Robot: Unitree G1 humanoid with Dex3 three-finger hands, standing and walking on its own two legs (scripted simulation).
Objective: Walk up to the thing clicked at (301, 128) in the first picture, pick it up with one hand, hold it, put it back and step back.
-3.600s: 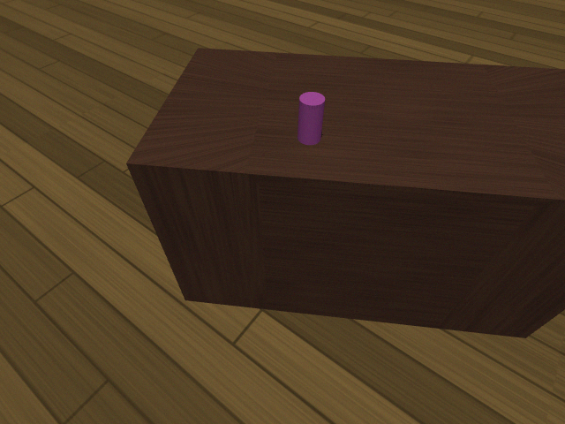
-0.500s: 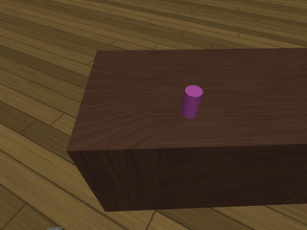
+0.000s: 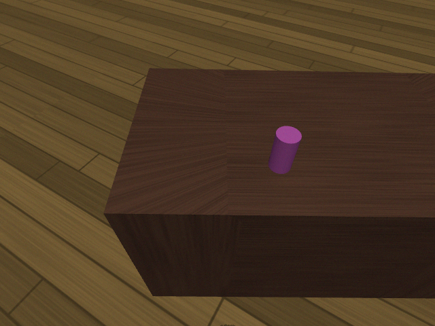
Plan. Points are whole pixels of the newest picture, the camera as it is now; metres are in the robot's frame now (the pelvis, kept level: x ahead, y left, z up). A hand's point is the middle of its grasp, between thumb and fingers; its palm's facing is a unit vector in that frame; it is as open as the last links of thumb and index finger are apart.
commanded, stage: walk up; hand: right
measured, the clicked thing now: (283, 150) +0.53 -0.16 -0.02
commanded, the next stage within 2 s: stand in 0.26 s
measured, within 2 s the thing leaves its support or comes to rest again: neither
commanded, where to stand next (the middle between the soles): +0.06 -0.02 m, yaw +0 degrees
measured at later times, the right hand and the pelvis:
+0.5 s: hand out of the picture +0.09 -0.25 -0.15, palm faces -0.03 +0.94 -0.34, open 7.4 cm; pelvis +0.00 +0.00 +0.00, yaw +0 degrees
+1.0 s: hand out of the picture +0.06 -0.26 -0.16, palm faces -0.02 +0.94 -0.34, open 7.4 cm; pelvis -0.01 +0.00 +0.00, yaw +0 degrees
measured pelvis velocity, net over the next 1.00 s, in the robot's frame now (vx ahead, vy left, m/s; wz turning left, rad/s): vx -0.01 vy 0.00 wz -0.01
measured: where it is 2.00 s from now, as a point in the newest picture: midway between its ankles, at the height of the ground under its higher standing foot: outside the picture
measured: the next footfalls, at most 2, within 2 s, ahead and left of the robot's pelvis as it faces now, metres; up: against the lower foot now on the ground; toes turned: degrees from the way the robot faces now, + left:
none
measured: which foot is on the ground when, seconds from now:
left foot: down 0.00-1.00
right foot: down 0.00-1.00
